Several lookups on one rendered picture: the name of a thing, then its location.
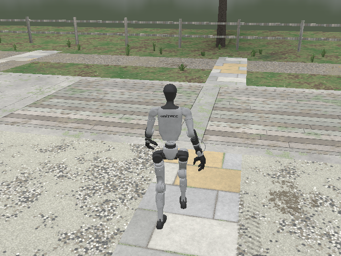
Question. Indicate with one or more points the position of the robot left hand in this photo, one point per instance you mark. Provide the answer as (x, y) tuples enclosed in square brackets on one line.
[(150, 147)]

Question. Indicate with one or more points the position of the robot right forearm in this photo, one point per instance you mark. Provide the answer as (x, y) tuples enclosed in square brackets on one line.
[(196, 144)]

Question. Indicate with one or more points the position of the robot foot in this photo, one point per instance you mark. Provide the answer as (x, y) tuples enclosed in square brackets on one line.
[(161, 224), (183, 203)]

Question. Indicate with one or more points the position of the left robot foot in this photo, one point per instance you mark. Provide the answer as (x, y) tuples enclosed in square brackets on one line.
[(161, 224)]

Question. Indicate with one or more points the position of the robot left upper arm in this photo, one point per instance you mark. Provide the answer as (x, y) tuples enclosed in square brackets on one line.
[(151, 120)]

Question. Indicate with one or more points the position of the robot right hand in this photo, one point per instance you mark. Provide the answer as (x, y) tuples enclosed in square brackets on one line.
[(202, 160)]

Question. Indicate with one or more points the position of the robot left forearm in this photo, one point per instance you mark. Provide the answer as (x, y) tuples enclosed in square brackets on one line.
[(147, 137)]

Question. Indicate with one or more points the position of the robot right upper arm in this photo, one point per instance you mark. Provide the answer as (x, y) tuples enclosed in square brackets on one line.
[(189, 121)]

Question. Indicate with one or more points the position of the right robot foot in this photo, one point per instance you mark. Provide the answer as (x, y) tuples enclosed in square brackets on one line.
[(183, 203)]

